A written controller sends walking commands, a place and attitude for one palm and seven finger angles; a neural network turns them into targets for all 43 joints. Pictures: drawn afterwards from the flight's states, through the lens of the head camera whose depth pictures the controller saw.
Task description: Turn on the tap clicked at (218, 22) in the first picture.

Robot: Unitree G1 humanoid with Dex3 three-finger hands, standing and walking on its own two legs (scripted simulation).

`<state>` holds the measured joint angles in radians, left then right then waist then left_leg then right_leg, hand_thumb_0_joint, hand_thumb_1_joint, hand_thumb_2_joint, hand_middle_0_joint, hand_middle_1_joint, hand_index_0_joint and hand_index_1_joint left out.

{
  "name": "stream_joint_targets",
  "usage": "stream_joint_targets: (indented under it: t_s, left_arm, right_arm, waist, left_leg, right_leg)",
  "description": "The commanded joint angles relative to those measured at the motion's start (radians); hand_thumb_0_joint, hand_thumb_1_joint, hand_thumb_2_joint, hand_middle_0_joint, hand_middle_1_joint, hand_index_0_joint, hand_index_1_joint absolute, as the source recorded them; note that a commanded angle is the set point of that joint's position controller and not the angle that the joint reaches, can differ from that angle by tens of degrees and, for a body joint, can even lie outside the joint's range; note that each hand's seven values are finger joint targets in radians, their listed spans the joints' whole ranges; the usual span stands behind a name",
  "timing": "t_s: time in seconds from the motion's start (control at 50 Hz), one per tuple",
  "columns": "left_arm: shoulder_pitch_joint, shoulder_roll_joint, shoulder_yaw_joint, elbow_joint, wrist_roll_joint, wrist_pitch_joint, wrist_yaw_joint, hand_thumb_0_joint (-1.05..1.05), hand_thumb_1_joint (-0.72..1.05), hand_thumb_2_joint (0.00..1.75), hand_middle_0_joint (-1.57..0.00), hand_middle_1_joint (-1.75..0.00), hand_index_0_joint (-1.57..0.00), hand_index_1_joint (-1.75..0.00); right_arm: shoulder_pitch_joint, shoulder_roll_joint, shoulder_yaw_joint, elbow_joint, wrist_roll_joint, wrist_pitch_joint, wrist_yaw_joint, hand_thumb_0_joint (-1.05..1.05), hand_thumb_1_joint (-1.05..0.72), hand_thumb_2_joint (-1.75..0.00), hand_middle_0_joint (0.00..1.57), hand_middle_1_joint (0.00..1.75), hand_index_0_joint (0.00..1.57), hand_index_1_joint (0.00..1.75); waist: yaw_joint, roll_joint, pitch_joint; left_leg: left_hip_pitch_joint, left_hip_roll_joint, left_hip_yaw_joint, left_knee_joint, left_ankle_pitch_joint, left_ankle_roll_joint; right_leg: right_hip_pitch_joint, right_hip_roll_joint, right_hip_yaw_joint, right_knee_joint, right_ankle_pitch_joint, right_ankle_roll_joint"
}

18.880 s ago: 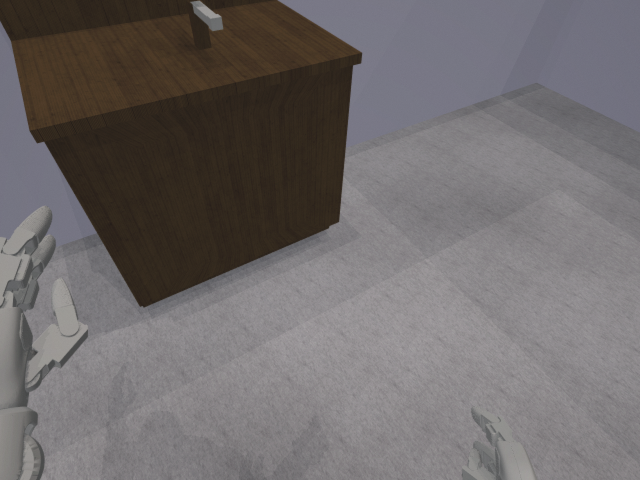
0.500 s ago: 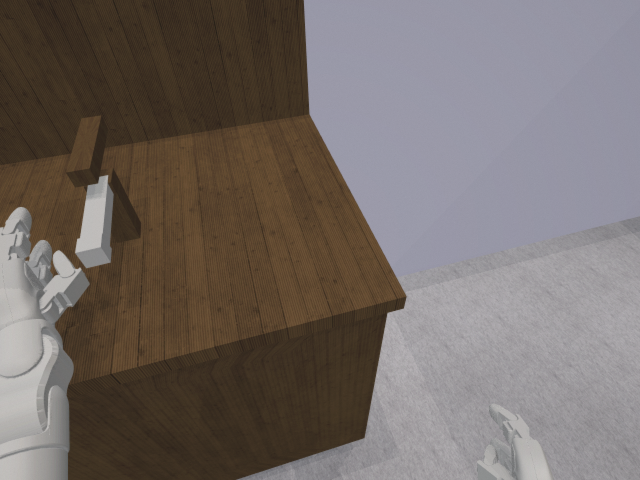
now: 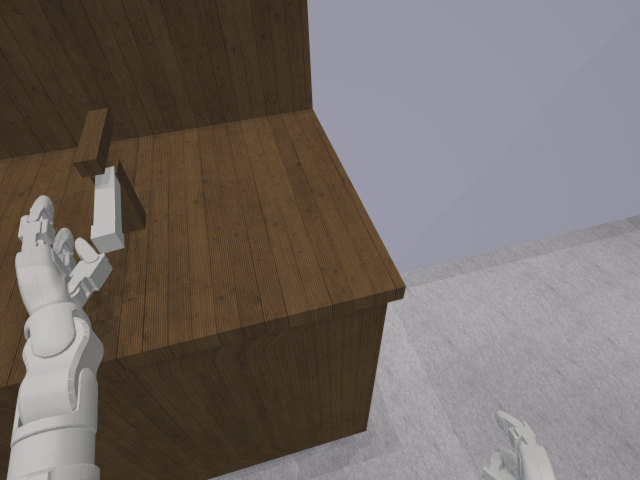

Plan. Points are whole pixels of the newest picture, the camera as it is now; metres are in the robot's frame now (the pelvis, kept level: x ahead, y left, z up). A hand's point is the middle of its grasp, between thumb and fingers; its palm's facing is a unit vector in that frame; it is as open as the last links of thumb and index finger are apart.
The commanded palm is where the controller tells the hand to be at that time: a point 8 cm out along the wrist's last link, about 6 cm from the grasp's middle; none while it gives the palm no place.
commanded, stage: push the lever round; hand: left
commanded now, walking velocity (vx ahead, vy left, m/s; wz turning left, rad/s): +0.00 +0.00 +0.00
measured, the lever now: (107, 236) +0.35 +0.30 +0.14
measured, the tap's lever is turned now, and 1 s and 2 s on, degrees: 6 37 63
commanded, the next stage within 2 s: none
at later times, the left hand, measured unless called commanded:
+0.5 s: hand (131, 252) +0.33 +0.27 +0.13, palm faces +0.67 -0.74 -0.03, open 7.8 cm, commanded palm +0.29 +0.29 +0.13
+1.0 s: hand (170, 231) +0.37 +0.23 +0.13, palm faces +0.73 -0.68 -0.05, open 7.8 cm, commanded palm +0.32 +0.26 +0.13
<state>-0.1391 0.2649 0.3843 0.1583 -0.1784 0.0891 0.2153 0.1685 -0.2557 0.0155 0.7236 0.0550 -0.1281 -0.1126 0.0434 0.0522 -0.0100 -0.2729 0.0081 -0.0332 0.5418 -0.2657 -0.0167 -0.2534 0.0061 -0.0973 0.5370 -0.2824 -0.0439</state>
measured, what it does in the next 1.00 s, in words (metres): stands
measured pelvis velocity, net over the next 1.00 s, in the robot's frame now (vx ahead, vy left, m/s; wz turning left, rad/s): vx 0.01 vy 0.00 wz -0.01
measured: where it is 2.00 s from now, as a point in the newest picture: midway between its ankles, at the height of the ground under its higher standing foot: outside the picture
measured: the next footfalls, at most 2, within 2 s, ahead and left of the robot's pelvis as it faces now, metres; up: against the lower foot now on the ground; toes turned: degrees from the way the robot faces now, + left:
none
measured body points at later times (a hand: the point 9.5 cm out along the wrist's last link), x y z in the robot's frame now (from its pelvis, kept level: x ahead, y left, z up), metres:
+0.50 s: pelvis +0.00 +0.00 +0.00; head +0.00 -0.01 +0.45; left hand +0.29 +0.30 +0.14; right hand +0.19 -0.23 -0.10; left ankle +0.01 +0.13 -0.73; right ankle +0.00 -0.09 -0.73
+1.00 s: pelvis +0.01 +0.00 +0.00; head +0.00 -0.01 +0.45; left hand +0.33 +0.27 +0.13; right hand +0.19 -0.23 -0.10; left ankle +0.01 +0.13 -0.73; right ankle +0.00 -0.09 -0.73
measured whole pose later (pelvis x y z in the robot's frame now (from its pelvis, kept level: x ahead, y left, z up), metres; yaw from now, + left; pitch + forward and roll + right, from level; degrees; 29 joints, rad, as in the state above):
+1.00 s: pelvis +0.01 +0.00 +0.00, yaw +0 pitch +0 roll +0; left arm -0.33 0.08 0.24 0.23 -0.04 0.22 0.64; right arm 0.11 -0.21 0.00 0.75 0.00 0.00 -0.06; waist 0.03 0.04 -0.03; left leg -0.26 0.01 -0.03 0.52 -0.27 -0.01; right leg -0.24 0.00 -0.09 0.52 -0.28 -0.04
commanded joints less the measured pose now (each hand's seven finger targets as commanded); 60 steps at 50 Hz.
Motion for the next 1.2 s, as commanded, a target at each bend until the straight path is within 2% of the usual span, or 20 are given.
stream_joint_targets:
  t_s: [0.0, 0.02, 0.1, 0.12, 0.2, 0.22, 0.3, 0.34, 0.4, 0.48, 0.6, 0.62, 0.7, 0.74, 0.8, 0.96, 1.0, 1.02, 1.1, 1.18]
  left_arm:
    - [-0.34, 0.253, 0.044, -0.222, 0.026, -0.068, 0.038, 0.0, 0.9, 0.9, -0.15, -0.15, -0.15, -0.15]
    - [-0.365, 0.216, 0.006, -0.228, 0.028, -0.066, 0.043, 0.0, 0.9, 0.9, -0.15, -0.15, -0.15, -0.15]
    - [-0.361, 0.226, 0.025, -0.254, 0.048, -0.062, 0.085, 0.0, 0.9, 0.9, -0.15, -0.15, -0.15, -0.15]
    - [-0.343, 0.187, -0.002, -0.251, 0.047, -0.06, 0.093, 0.0, 0.9, 0.9, -0.15, -0.15, -0.15, -0.15]
    - [-0.305, 0.198, 0.03, -0.258, 0.053, -0.051, 0.126, 0.0, 0.9, 0.9, -0.15, -0.15, -0.15, -0.15]
    - [-0.308, 0.151, -0.015, -0.249, 0.054, -0.044, 0.13, 0.0, 0.9, 0.9, -0.15, -0.15, -0.15, -0.15]
    - [-0.353, 0.162, -0.006, -0.26, 0.071, -0.032, 0.169, 0.0, 0.9, 0.9, -0.15, -0.15, -0.15, -0.15]
    - [-0.397, 0.108, -0.068, -0.267, 0.079, -0.025, 0.18, 0.0, 0.9, 0.9, -0.15, -0.15, -0.15, -0.15]
    - [-0.378, 0.122, -0.043, -0.267, 0.09, -0.018, 0.206, 0.0, 0.9, 0.9, -0.15, -0.15, -0.15, -0.15]
    - [-0.455, 0.056, -0.121, -0.258, 0.102, -0.007, 0.236, 0.0, 0.9, 0.9, -0.15, -0.15, -0.15, -0.15]
    - [-0.456, 0.072, -0.086, -0.24, 0.129, 0.018, 0.301, 0.0, 0.9, 0.9, -0.15, -0.15, -0.15, -0.15]
    - [-0.466, 0.027, -0.129, -0.24, 0.135, 0.021, 0.309, 0.0, 0.9, 0.9, -0.15, -0.15, -0.15, -0.15]
    - [-0.51, 0.024, -0.121, -0.204, 0.148, 0.038, 0.354, 0.0, 0.9, 0.9, -0.15, -0.15, -0.15, -0.15]
    - [-0.532, -0.02, -0.163, -0.205, 0.156, 0.041, 0.371, 0.0, 0.9, 0.9, -0.15, -0.15, -0.15, -0.15]
    - [-0.509, 0.017, -0.108, -0.18, 0.166, 0.053, 0.401, 0.0, 0.9, 0.9, -0.15, -0.15, -0.15, -0.15]
    - [-0.602, -0.056, -0.169, -0.152, 0.183, 0.06, 0.445, 0.0, 0.9, 0.9, -0.15, -0.15, -0.15, -0.15]
    - [-0.599, -0.035, -0.143, -0.149, 0.189, 0.057, 0.459, 0.0, 0.9, 0.9, -0.15, -0.15, -0.15, -0.15]
    - [-0.625, -0.075, -0.185, -0.146, 0.191, 0.054, 0.462, 0.0, 0.9, 0.9, -0.15, -0.15, -0.15, -0.15]
    - [-0.635, -0.054, -0.148, -0.103, 0.198, 0.057, 0.487, 0.0, 0.9, 0.9, -0.15, -0.15, -0.15, -0.15]
    - [-0.68, -0.107, -0.19, -0.057, 0.203, 0.06, 0.507, 0.0, 0.9, 0.9, -0.15, -0.15, -0.15, -0.15]
  right_arm:
    - [-0.132, -0.113, -0.033, -0.143, -0.009, -0.051, -0.01, 0.0, -0.9, -0.9, 0.2, 0.3, 0.2, 0.3]
    - [-0.138, -0.109, -0.031, -0.149, -0.009, -0.048, -0.007, 0.0, -0.9, -0.9, 0.2, 0.3, 0.2, 0.3]
    - [-0.143, -0.102, -0.033, -0.148, -0.016, -0.036, -0.001, 0.0, -0.9, -0.9, 0.2, 0.3, 0.2, 0.3]
    - [-0.142, -0.098, -0.033, -0.153, -0.018, -0.035, 0.003, 0.0, -0.9, -0.9, 0.2, 0.3, 0.2, 0.3]
    - [-0.149, -0.097, -0.037, -0.153, -0.02, -0.019, 0.009, 0.0, -0.9, -0.9, 0.2, 0.3, 0.2, 0.3]
    - [-0.155, -0.094, -0.034, -0.159, -0.017, -0.016, 0.011, 0.0, -0.9, -0.9, 0.2, 0.3, 0.2, 0.3]
    - [-0.166, -0.096, -0.034, -0.15, -0.022, -0.007, 0.007, 0.0, -0.9, -0.9, 0.2, 0.3, 0.2, 0.3]
    - [-0.175, -0.092, -0.032, -0.152, -0.021, -0.005, 0.008, 0.0, -0.9, -0.9, 0.2, 0.3, 0.2, 0.3]
    - [-0.177, -0.093, -0.036, -0.145, -0.026, 0.003, 0.006, 0.0, -0.9, -0.9, 0.2, 0.3, 0.2, 0.3]
    - [-0.185, -0.09, -0.034, -0.141, -0.027, 0.009, 0.007, 0.0, -0.9, -0.9, 0.2, 0.3, 0.2, 0.3]
    - [-0.188, -0.086, -0.038, -0.131, -0.036, 0.033, 0.012, 0.0, -0.9, -0.9, 0.2, 0.3, 0.2, 0.3]
    - [-0.194, -0.082, -0.037, -0.137, -0.037, 0.036, 0.016, 0.0, -0.9, -0.9, 0.2, 0.3, 0.2, 0.3]
    - [-0.195, -0.081, -0.038, -0.125, -0.042, 0.049, 0.018, 0.0, -0.9, -0.9, 0.2, 0.3, 0.2, 0.3]
    - [-0.202, -0.076, -0.039, -0.132, -0.046, 0.052, 0.024, 0.0, -0.9, -0.9, 0.2, 0.3, 0.2, 0.3]
    - [-0.197, -0.077, -0.044, -0.123, -0.053, 0.067, 0.029, 0.0, -0.9, -0.9, 0.2, 0.3, 0.2, 0.3]
    - [-0.205, -0.067, -0.047, -0.118, -0.056, 0.08, 0.044, 0.0, -0.9, -0.9, 0.2, 0.3, 0.2, 0.3]
    - [-0.206, -0.07, -0.053, -0.108, -0.061, 0.084, 0.045, 0.0, -0.9, -0.9, 0.2, 0.3, 0.2, 0.3]
    - [-0.208, -0.065, -0.051, -0.112, -0.06, 0.082, 0.048, 0.0, -0.9, -0.9, 0.2, 0.3, 0.2, 0.3]
    - [-0.199, -0.069, -0.058, -0.095, -0.066, 0.087, 0.051, 0.0, -0.9, -0.9, 0.2, 0.3, 0.2, 0.3]
    - [-0.196, -0.064, -0.058, -0.092, -0.07, 0.087, 0.059, 0.0, -0.9, -0.9, 0.2, 0.3, 0.2, 0.3]
  waist:
    - [-0.012, -0.038, -0.207]
    - [-0.022, -0.019, -0.213]
    - [-0.003, 0.017, -0.238]
    - [-0.007, 0.002, -0.242]
    - [0.005, -0.017, -0.235]
    - [-0.004, -0.028, -0.21]
    - [-0.006, -0.029, -0.199]
    - [-0.021, -0.011, -0.197]
    - [-0.008, -0.015, -0.217]
    - [-0.029, -0.031, -0.213]
    - [-0.011, -0.029, -0.242]
    - [-0.018, -0.022, -0.244]
    - [-0.015, -0.046, -0.229]
    - [-0.02, -0.044, -0.247]
    - [-0.002, -0.05, -0.261]
    - [-0.02, -0.056, -0.253]
    - [-0.015, -0.037, -0.257]
    - [-0.025, -0.037, -0.258]
    - [-0.018, -0.054, -0.269]
    - [-0.027, -0.078, -0.268]
  left_leg:
    - [0.045, -0.028, 0.009, -0.067, 0.096, 0.041]
    - [0.05, -0.03, 0.013, -0.065, 0.095, 0.04]
    - [0.062, -0.029, 0.013, -0.063, 0.134, 0.037]
    - [0.065, -0.028, 0.016, -0.06, 0.153, 0.036]
    - [0.055, -0.024, 0.019, -0.06, 0.176, 0.034]
    - [0.047, -0.023, 0.02, -0.064, 0.163, 0.033]
    - [0.049, -0.026, 0.018, -0.067, 0.144, 0.036]
    - [0.062, -0.025, 0.019, -0.066, 0.133, 0.035]
    - [0.063, -0.025, 0.016, -0.068, 0.147, 0.033]
    - [0.073, -0.023, 0.012, -0.066, 0.136, 0.032]
    - [0.072, -0.021, 0.006, -0.069, 0.173, 0.024]
    - [0.079, -0.02, 0.007, -0.069, 0.175, 0.024]
    - [0.073, -0.019, 0.001, -0.075, 0.165, 0.023]
    - [0.082, -0.018, 0.007, -0.066, 0.181, 0.024]
    - [0.075, -0.017, 0.008, -0.07, 0.211, 0.019]
    - [0.079, -0.013, 0.015, -0.062, 0.209, 0.022]
    - [0.079, -0.013, 0.017, -0.062, 0.206, 0.02]
    - [0.083, -0.013, 0.018, -0.06, 0.204, 0.02]
    - [0.079, -0.011, 0.017, -0.058, 0.226, 0.018]
    - [0.074, -0.012, 0.021, -0.051, 0.222, 0.02]
  right_leg:
    - [0.052, -0.013, 0.069, -0.103, 0.121, 0.028]
    - [0.046, -0.017, 0.072, -0.102, 0.123, 0.029]
    - [0.073, -0.015, 0.07, -0.092, 0.166, 0.023]
    - [0.077, -0.017, 0.068, -0.087, 0.193, 0.025]
    - [0.094, -0.014, 0.063, -0.083, 0.219, 0.024]
    - [0.079, -0.017, 0.062, -0.087, 0.204, 0.027]
    - [0.072, -0.015, 0.067, -0.098, 0.172, 0.025]
    - [0.051, -0.017, 0.066, -0.102, 0.156, 0.025]
    - [0.07, -0.015, 0.063, -0.097, 0.163, 0.022]
    - [0.051, -0.017, 0.062, -0.102, 0.146, 0.023]
    - [0.08, -0.016, 0.057, -0.092, 0.174, 0.017]
    - [0.072, -0.018, 0.054, -0.09, 0.17, 0.018]
    - [0.071, -0.015, 0.05, -0.099, 0.15, 0.016]
    - [0.07, -0.019, 0.051, -0.096, 0.167, 0.018]
    - [0.097, -0.017, 0.049, -0.092, 0.193, 0.013]
    - [0.081, -0.022, 0.049, -0.101, 0.189, 0.016]
    - [0.083, -0.02, 0.049, -0.103, 0.177, 0.014]
    - [0.074, -0.024, 0.049, -0.102, 0.176, 0.015]
    - [0.087, -0.022, 0.044, -0.099, 0.198, 0.013]
    - [0.078, -0.028, 0.043, -0.103, 0.203, 0.018]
